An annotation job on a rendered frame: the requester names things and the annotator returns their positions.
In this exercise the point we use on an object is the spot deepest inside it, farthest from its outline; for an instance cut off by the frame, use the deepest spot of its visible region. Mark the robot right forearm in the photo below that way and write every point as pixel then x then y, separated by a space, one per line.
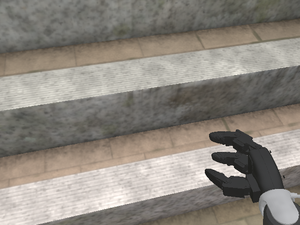
pixel 278 208

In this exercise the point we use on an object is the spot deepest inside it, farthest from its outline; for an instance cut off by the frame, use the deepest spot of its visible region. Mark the right robot hand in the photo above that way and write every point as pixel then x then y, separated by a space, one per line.
pixel 251 159

